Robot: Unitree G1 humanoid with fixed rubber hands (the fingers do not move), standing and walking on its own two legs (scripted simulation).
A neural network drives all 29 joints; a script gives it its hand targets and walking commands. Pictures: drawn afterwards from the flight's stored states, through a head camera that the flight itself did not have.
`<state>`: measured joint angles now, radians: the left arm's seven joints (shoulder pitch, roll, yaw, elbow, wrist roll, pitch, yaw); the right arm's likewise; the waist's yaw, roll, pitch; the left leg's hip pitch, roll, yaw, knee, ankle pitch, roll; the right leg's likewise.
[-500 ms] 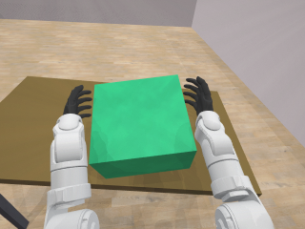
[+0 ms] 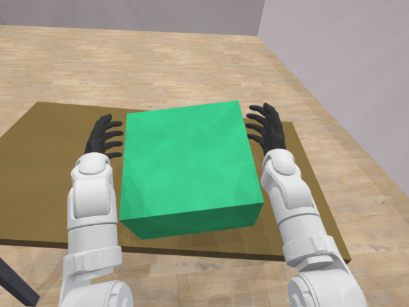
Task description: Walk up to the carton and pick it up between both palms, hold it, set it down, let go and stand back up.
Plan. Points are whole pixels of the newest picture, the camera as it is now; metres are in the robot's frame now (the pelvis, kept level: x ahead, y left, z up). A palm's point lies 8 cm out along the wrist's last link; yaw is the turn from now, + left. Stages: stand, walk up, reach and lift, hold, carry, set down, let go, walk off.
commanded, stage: hold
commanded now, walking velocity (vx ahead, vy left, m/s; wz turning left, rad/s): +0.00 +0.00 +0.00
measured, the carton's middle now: (190, 169) +0.38 +0.01 +0.10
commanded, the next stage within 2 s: none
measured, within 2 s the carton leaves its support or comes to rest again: neither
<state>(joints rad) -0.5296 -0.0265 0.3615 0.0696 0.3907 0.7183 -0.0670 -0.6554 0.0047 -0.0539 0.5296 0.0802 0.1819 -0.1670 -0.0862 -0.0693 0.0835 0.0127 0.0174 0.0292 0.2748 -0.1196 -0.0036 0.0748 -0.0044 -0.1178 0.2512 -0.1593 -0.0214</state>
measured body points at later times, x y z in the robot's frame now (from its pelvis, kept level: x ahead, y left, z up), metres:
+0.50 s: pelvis +0.00 +0.00 +0.00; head -0.03 +0.03 +0.45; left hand +0.37 +0.19 +0.16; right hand +0.38 -0.14 +0.19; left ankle +0.03 +0.12 -0.75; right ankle +0.00 -0.10 -0.75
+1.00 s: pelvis +0.00 +0.00 +0.00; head -0.03 +0.03 +0.45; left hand +0.36 +0.19 +0.16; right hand +0.37 -0.14 +0.19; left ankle +0.03 +0.12 -0.75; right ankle +0.00 -0.10 -0.75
